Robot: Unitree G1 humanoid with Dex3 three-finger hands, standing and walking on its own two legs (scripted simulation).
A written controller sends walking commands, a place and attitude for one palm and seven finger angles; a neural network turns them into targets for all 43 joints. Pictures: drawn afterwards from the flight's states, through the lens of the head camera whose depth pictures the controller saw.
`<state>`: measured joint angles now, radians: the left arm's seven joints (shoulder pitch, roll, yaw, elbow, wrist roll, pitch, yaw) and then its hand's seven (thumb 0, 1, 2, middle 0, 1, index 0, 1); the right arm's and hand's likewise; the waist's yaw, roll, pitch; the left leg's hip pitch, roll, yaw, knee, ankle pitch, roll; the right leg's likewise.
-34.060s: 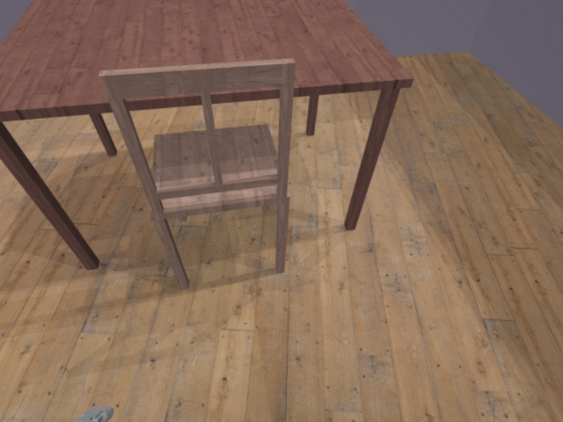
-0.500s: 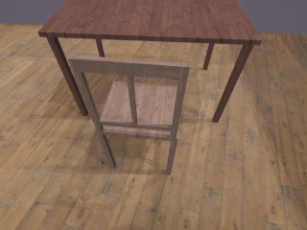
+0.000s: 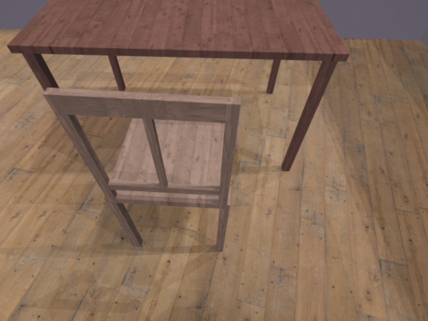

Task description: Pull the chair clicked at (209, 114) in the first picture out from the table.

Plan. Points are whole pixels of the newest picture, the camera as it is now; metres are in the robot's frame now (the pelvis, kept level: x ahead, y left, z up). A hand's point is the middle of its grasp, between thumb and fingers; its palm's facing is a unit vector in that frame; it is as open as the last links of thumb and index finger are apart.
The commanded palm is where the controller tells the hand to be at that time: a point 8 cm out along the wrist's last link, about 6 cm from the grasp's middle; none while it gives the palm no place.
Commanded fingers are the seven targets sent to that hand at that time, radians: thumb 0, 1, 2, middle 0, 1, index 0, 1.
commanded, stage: take the last steps up to it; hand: left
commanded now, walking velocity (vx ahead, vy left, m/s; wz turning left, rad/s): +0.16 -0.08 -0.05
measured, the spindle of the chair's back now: (157, 156) +0.51 +0.17 -0.07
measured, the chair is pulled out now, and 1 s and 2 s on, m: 0.30 0.30 0.30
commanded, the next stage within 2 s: come to a stop and stand still in 0.16 s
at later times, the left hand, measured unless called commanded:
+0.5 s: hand out of the picture +0.14 +0.11 -0.18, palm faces +0.04 -0.98 -0.21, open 7.2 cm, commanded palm none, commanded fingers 0.00 0.90 0.90 -0.20 -0.30 -0.20 -0.30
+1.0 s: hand out of the picture +0.13 +0.12 -0.16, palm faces +0.01 -0.96 -0.26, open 7.4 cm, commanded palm none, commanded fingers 0.00 0.90 0.90 -0.20 -0.30 -0.20 -0.30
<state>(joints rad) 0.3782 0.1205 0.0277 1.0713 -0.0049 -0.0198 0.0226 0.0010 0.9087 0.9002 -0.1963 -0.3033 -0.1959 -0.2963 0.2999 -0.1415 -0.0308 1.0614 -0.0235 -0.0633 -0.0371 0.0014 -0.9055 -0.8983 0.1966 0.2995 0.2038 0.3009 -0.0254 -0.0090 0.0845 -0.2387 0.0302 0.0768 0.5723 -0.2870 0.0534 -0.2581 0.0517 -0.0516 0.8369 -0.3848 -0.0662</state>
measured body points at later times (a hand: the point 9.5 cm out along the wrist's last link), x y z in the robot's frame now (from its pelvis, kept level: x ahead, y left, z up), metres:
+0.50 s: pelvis +0.08 -0.08 -0.01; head +0.13 -0.08 +0.44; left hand +0.14 +0.16 -0.16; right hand +0.13 -0.32 -0.16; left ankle +0.06 +0.04 -0.73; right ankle +0.14 -0.23 -0.73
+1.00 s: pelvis +0.07 -0.08 +0.00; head +0.06 -0.09 +0.45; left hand +0.13 +0.17 -0.14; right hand +0.10 -0.32 -0.15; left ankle +0.06 +0.04 -0.73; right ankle +0.14 -0.23 -0.73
